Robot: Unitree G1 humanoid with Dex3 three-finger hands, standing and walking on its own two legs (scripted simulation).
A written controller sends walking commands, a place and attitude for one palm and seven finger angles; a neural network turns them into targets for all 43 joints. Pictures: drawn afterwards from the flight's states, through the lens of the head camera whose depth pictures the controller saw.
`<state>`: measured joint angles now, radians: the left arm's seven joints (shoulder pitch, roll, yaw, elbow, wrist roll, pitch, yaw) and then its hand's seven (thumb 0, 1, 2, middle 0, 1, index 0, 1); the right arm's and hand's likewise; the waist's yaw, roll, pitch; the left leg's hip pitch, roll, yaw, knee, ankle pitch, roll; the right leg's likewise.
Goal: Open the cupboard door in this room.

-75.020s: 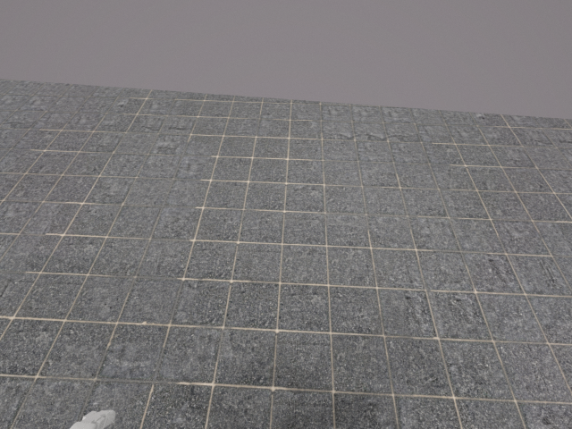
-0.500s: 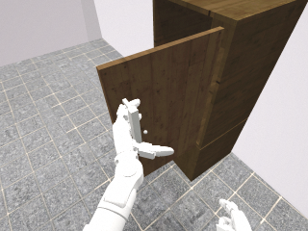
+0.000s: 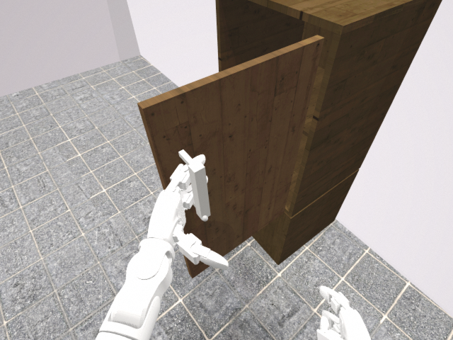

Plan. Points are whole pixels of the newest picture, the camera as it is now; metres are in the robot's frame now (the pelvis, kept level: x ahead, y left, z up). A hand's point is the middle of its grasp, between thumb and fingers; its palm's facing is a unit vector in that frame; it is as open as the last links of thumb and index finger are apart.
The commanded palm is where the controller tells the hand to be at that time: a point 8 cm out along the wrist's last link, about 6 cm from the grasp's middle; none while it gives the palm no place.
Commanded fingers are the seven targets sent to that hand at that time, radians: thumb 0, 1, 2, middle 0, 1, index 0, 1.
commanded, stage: slide the hand sideways off the handle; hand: left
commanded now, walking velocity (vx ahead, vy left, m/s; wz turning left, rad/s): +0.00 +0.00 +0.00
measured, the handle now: (194, 185) +0.36 +0.09 +0.10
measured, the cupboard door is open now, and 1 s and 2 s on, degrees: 91 88 88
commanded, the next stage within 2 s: draw the hand back to the body in 0.72 s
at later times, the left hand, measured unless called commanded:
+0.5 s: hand (167, 237) +0.25 +0.12 +0.09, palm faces -0.04 -1.00 -0.06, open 16.3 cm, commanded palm +0.22 +0.18 +0.09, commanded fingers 0.00 -0.50 0.30 -0.15 -0.30 -0.15 -0.30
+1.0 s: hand (142, 248) +0.23 +0.15 +0.10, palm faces -0.04 -1.00 -0.08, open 16.3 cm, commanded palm +0.19 +0.21 +0.11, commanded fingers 0.00 -0.50 0.30 -0.15 -0.30 -0.15 -0.30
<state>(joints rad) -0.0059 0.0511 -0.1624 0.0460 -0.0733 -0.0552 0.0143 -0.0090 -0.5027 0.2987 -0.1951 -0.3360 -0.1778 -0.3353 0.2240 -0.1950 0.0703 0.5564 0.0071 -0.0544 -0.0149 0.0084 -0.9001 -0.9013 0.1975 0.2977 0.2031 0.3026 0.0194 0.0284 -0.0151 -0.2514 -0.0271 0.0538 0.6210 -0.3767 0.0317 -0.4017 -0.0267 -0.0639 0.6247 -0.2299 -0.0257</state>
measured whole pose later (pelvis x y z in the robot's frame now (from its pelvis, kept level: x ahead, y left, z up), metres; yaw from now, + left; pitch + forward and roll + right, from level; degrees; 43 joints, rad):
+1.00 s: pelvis +0.02 -0.01 -0.01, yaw +2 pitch +2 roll -1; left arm 0.38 0.21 0.06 -0.27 -0.20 -0.10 -0.20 -0.01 -0.50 0.30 -0.16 -0.30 -0.15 -0.30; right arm 0.25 -0.24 0.06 0.55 0.02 -0.24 -0.06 0.01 -0.90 -0.90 0.20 0.30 0.20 0.30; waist 0.03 0.05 -0.04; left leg -0.29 -0.01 0.01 0.69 -0.44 0.02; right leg -0.41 -0.02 -0.11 0.66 -0.29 -0.03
